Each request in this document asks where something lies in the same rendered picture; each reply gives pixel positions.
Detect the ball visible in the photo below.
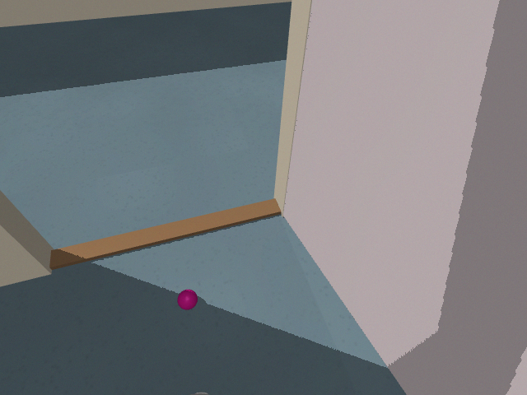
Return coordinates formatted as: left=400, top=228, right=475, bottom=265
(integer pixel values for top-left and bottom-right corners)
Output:
left=177, top=290, right=198, bottom=310

